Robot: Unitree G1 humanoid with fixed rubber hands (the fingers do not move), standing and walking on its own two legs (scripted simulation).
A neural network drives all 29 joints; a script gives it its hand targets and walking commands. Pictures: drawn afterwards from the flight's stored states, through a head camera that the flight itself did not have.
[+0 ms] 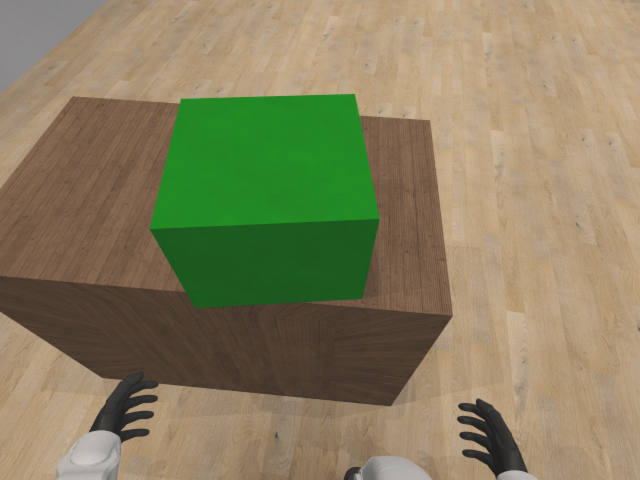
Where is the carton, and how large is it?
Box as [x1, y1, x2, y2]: [150, 94, 379, 307]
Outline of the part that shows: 354,94 181,99 150,225 150,230 195,307 351,299 362,297 379,218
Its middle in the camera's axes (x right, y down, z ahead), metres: -0.08 -0.06 +0.63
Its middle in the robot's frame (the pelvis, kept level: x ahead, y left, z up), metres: +0.51 +0.07 -0.01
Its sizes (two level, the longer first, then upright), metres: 0.279 0.261 0.216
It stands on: a pedestal, 0.65 m high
